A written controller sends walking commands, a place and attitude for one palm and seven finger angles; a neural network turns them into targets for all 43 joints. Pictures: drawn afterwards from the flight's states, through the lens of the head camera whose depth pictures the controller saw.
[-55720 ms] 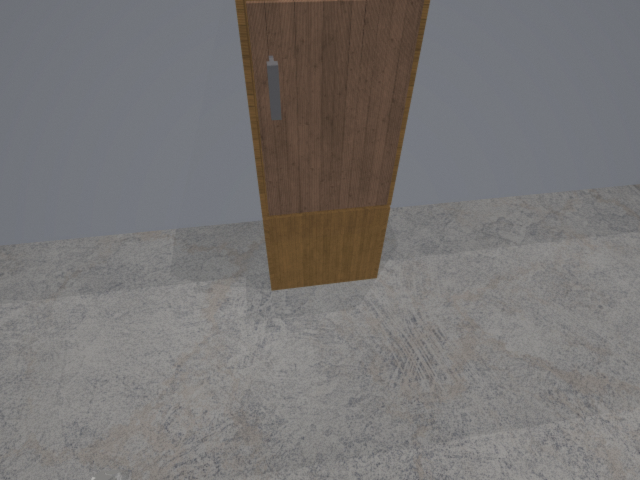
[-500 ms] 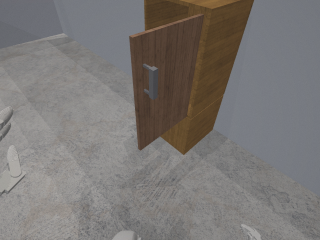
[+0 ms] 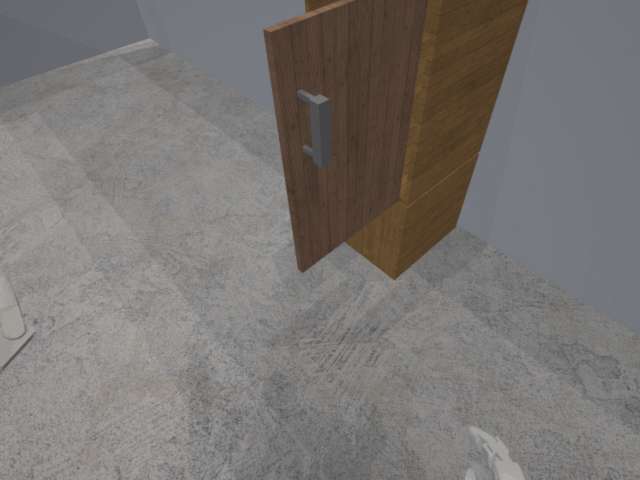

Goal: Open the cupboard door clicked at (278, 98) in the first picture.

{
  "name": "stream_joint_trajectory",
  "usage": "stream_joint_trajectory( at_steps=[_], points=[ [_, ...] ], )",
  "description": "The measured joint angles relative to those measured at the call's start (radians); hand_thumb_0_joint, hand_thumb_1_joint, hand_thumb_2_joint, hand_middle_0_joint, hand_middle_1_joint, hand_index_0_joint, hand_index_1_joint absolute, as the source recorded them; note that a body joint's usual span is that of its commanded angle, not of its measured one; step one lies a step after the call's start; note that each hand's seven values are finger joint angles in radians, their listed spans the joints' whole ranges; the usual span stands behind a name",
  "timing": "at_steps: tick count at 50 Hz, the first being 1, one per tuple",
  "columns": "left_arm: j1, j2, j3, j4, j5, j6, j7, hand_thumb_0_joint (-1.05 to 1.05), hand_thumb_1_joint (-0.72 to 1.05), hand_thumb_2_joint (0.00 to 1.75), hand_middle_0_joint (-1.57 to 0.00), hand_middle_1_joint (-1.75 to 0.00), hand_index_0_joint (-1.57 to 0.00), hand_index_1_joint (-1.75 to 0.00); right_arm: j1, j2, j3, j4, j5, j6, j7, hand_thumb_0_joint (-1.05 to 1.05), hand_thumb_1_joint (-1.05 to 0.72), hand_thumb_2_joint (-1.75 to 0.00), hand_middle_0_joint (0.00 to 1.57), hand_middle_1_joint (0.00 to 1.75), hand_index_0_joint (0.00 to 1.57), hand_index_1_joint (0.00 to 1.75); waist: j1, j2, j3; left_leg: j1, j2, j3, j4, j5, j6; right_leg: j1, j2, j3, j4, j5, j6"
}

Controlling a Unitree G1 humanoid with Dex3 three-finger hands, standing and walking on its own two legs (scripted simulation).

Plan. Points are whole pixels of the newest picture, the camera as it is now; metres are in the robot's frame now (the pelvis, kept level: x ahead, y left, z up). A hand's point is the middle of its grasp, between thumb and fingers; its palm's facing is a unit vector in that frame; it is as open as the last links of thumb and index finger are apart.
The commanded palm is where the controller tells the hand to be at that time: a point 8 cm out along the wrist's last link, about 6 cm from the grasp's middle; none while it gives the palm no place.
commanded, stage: let the arm hang, fingers relaxed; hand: left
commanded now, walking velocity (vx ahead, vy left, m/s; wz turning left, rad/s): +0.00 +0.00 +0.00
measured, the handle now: (312, 128) +0.66 +0.06 +0.09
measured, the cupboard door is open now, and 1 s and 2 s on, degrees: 90 90 90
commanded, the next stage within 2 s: look to check the result in 1.10 s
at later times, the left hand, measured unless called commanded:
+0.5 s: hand out of the picture +0.05 +0.19 -0.15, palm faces +0.09 -0.97 -0.23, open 7.1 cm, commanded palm none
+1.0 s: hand out of the picture +0.01 +0.18 -0.15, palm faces +0.08 -0.98 -0.19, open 7.3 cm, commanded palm none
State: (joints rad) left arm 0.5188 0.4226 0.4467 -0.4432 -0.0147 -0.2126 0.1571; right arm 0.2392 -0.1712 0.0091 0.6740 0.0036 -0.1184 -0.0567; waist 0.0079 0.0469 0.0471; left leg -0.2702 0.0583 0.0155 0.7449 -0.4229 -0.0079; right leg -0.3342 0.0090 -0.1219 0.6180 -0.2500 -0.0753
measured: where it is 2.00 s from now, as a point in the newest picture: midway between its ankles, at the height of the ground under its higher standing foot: outside the picture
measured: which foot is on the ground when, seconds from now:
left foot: up 0.00-0.22, down 0.24-1.00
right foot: down 0.00-1.00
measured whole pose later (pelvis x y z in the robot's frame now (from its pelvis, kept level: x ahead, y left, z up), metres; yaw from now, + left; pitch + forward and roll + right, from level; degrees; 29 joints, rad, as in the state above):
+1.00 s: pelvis +0.02 +0.01 +0.02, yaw +2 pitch -2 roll +0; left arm 0.27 0.12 0.02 1.17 0.00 0.00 0.03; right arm 0.32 -0.12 0.01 1.16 -0.02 0.01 -0.03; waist -0.01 0.03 0.04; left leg -0.12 0.03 0.08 0.38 -0.22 -0.01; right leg -0.18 0.00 -0.13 0.39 -0.19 -0.05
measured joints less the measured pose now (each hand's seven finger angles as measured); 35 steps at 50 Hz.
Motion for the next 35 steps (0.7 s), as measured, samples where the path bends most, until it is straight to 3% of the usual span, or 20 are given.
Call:
stream_joint_trajectory(
  at_steps=[3,5,8,10,12,13,15,17,19,27,35],
  points=[
    [-0.128,-0.036,-0.131,0.247,0.043,0.065,-0.066,0.01,0.90,0.89,-0.21,-0.30,-0.21,-0.30,-0.036,-0.045,-0.031,0.050,0.003,0.051,0.050,0.01,-0.90,-0.89,0.20,0.30,0.20,0.30,0.000,0.029,-0.012,-0.139,-0.024,0.012,0.239,-0.106,0.008,-0.020,-0.028,-0.022,0.004,-0.014,-0.013],
    [-0.196,-0.092,-0.218,0.467,0.046,0.152,-0.099,0.01,0.90,0.89,-0.20,-0.30,-0.20,-0.30,-0.053,-0.070,-0.037,0.067,0.001,0.103,0.067,0.01,-0.90,-0.89,0.20,0.30,0.20,0.30,-0.012,0.039,-0.018,-0.169,-0.025,0.044,0.260,-0.102,0.005,-0.022,-0.048,-0.028,0.003,-0.017,-0.010],
    [-0.248,-0.179,-0.323,0.772,0.047,0.241,-0.125,0.01,0.91,0.89,-0.20,-0.30,-0.20,-0.30,-0.058,-0.076,-0.036,0.079,-0.010,0.148,0.077,0.01,-0.91,-0.89,0.20,0.30,0.20,0.30,-0.038,0.027,-0.009,-0.139,-0.025,0.069,0.152,-0.075,0.006,-0.013,-0.061,-0.033,0.001,-0.020,-0.007],
    [-0.253,-0.227,-0.383,0.935,0.045,0.266,-0.140,0.01,0.91,0.89,-0.20,-0.30,-0.20,-0.30,-0.052,-0.066,-0.031,0.092,-0.018,0.161,0.078,0.01,-0.91,-0.89,0.20,0.30,0.20,0.30,-0.049,0.005,0.008,-0.085,-0.027,0.064,0.030,-0.029,0.008,-0.004,-0.054,-0.034,0.001,-0.023,-0.007],
    [-0.241,-0.272,-0.432,1.065,0.036,0.276,-0.154,0.01,0.91,0.89,-0.20,-0.30,-0.20,-0.30,-0.030,-0.060,-0.023,0.110,-0.024,0.158,0.078,0.01,-0.91,-0.90,0.20,0.30,0.20,0.30,-0.059,-0.005,0.016,-0.022,-0.018,0.035,-0.120,0.095,0.019,-0.002,-0.030,-0.047,0.011,-0.033,-0.006],
    [-0.241,-0.291,-0.449,1.127,0.032,0.278,-0.161,0.01,0.91,0.89,-0.20,-0.30,-0.20,-0.30,-0.020,-0.055,-0.020,0.131,-0.028,0.153,0.073,0.01,-0.91,-0.90,0.20,0.30,0.20,0.30,-0.062,-0.014,0.022,-0.016,-0.011,0.020,-0.137,0.135,0.004,0.000,-0.022,-0.055,0.016,-0.038,-0.005],
    [-0.255,-0.314,-0.418,1.200,0.002,0.256,-0.143,-0.02,0.96,0.89,-0.21,-0.30,-0.21,-0.30,0.003,-0.037,-0.008,0.186,-0.032,0.156,0.060,0.01,-0.91,-0.90,0.19,0.30,0.20,0.30,-0.045,-0.043,0.035,-0.012,-0.003,0.005,-0.136,0.133,-0.020,0.028,-0.012,-0.069,-0.024,-0.024,-0.003],
    [-0.277,-0.292,-0.412,1.245,0.010,0.233,-0.139,-0.06,1.00,0.89,-0.21,-0.30,-0.21,-0.30,0.026,-0.021,0.001,0.238,-0.032,0.162,0.054,0.01,-0.91,-0.90,0.19,0.30,0.20,0.30,-0.019,-0.063,0.033,0.002,0.000,-0.003,-0.173,0.140,-0.031,0.053,-0.004,-0.077,-0.081,0.003,-0.007],
    [-0.289,-0.272,-0.416,1.300,0.017,0.226,-0.143,-0.06,1.00,0.89,-0.21,-0.30,-0.21,-0.30,0.040,-0.013,0.000,0.277,-0.033,0.166,0.048,0.01,-0.91,-0.90,0.19,0.30,0.20,0.30,-0.010,-0.062,0.026,0.018,0.001,-0.004,-0.211,0.156,-0.033,0.073,0.001,-0.079,-0.127,0.026,-0.009],
    [-0.278,-0.242,-0.422,1.492,0.021,0.223,-0.139,-0.02,0.94,0.89,-0.21,-0.30,-0.21,-0.30,0.058,-0.008,-0.011,0.368,-0.024,0.152,0.037,0.01,-0.91,-0.90,0.19,0.30,0.19,0.30,-0.023,0.000,0.003,0.097,-0.011,0.025,-0.315,0.194,-0.020,0.136,0.000,-0.053,-0.217,0.065,0.003],
    [-0.273,-0.247,-0.420,1.572,0.018,0.215,-0.131,0.00,0.92,0.89,-0.20,-0.30,-0.20,-0.30,0.064,0.022,-0.001,0.436,-0.023,0.143,0.037,0.00,-0.91,-0.90,0.19,0.30,0.20,0.30,-0.017,0.018,-0.002,0.136,-0.020,0.046,-0.358,0.206,-0.010,0.157,-0.007,-0.032,-0.235,0.072,0.014]
  ],
)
